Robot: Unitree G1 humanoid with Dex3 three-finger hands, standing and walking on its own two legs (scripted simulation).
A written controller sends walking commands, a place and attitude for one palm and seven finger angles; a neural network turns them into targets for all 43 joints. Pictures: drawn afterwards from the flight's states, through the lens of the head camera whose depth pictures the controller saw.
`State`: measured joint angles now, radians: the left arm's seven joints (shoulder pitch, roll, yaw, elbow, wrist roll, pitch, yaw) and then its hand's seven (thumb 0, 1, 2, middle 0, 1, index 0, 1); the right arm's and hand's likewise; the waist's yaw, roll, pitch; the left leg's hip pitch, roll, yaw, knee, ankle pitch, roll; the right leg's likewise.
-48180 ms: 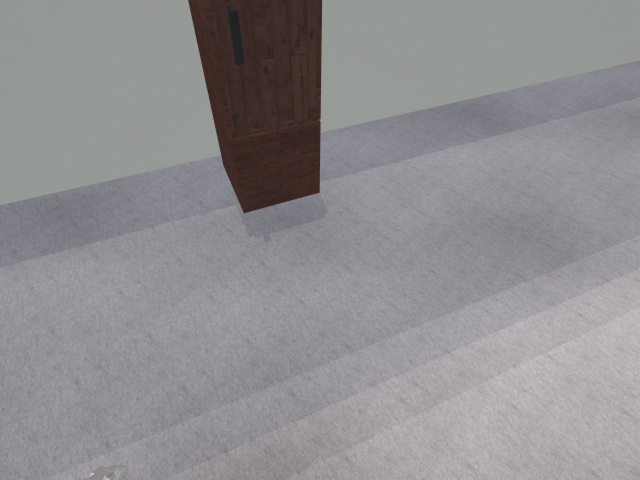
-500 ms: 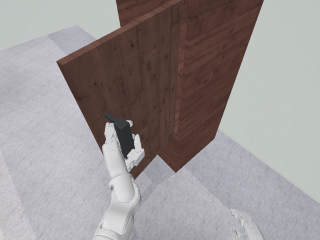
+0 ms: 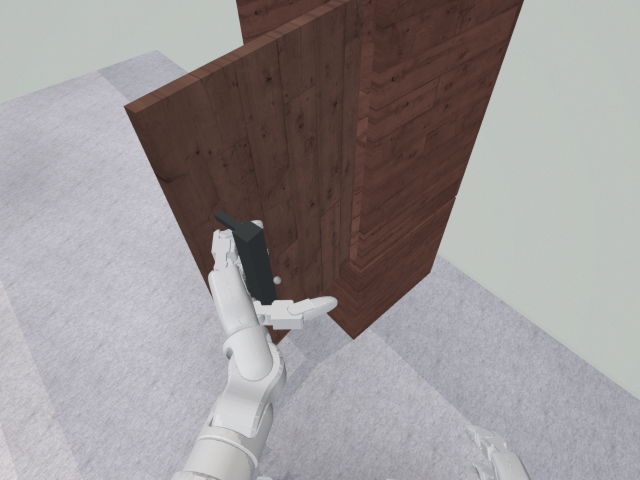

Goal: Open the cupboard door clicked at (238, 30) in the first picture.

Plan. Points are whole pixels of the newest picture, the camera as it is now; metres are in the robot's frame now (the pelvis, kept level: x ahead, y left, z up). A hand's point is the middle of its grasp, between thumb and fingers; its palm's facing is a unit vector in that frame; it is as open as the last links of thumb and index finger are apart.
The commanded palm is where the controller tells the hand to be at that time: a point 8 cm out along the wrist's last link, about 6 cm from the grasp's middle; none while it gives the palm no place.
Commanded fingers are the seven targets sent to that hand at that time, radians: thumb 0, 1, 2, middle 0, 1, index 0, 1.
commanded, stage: open thumb and fingers to let go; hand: left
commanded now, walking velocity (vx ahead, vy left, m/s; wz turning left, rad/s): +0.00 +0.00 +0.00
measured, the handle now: (245, 261) +0.38 +0.12 +0.06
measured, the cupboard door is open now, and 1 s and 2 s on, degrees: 100 100 100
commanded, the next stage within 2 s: slide the hand sideways off the handle in 0.24 s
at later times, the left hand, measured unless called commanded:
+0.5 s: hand (268, 299) +0.32 +0.08 +0.07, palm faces -0.01 -1.00 -0.09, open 16.0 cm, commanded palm +0.30 +0.11 +0.06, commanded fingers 0.00 -0.50 0.30 -0.15 -0.30 -0.15 -0.30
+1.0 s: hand (249, 333) +0.27 +0.10 +0.07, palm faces -0.04 -1.00 +0.00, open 16.4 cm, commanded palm +0.25 +0.15 +0.06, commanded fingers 0.00 -0.50 0.30 -0.15 -0.30 -0.15 -0.30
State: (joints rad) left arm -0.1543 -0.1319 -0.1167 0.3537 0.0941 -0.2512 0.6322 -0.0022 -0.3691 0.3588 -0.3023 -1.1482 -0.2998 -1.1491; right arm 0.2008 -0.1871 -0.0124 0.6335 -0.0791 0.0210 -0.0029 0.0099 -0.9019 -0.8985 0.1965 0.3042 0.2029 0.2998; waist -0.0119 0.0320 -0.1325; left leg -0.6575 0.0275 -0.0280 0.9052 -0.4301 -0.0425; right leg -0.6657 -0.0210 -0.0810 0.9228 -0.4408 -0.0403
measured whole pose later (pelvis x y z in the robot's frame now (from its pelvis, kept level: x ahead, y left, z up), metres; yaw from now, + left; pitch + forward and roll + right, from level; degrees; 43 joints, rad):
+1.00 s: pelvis +0.01 +0.03 +0.00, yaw -1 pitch +10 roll +0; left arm 0.21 0.04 -0.19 -0.02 -0.02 -0.28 0.11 -0.01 -0.50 0.30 -0.14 -0.30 -0.14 -0.30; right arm 0.25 -0.20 0.02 0.48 -0.01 -0.04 0.01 0.01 -0.90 -0.90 0.20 0.30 0.20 0.30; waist 0.00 0.03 -0.10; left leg -0.65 0.01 0.00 0.95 -0.48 0.00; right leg -0.65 -0.03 -0.05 0.94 -0.46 0.00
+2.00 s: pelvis +0.02 +0.02 +0.00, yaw +0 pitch +8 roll -1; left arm 0.53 0.19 0.05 -0.34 -0.21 -0.21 -0.13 -0.01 -0.50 0.30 -0.15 -0.30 -0.15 -0.30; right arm 0.29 -0.22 0.04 0.45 0.04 -0.12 -0.06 0.01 -0.90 -0.90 0.20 0.30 0.20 0.30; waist 0.01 0.06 -0.13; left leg -0.61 0.03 -0.03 0.96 -0.49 -0.02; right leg -0.60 -0.02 -0.08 0.93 -0.48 -0.01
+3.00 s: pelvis +0.03 +0.03 +0.05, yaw -1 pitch -4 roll +0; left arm 0.44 0.32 0.35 -0.37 -0.05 -0.09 0.12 0.01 0.81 0.86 -0.21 -0.30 -0.21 -0.30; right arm 0.19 -0.23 0.03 0.64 -0.01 -0.11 -0.08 0.01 -0.90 -0.90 0.20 0.30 0.20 0.30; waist 0.08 0.06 0.02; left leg -0.07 0.01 0.01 0.41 -0.27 0.00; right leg -0.07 -0.02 -0.05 0.38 -0.24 0.01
